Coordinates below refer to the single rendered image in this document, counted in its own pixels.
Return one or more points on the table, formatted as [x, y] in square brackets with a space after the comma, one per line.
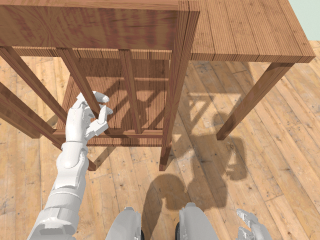
[227, 30]

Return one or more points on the left robot shin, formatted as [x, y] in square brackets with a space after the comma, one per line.
[131, 208]

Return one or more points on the robot left forearm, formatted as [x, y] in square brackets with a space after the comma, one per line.
[60, 214]

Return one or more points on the chair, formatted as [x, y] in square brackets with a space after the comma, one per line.
[144, 94]

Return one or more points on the right robot thigh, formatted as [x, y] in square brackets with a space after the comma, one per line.
[194, 223]

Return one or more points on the robot right hand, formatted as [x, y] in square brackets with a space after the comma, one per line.
[258, 230]

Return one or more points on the robot left hand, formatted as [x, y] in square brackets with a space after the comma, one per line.
[79, 118]

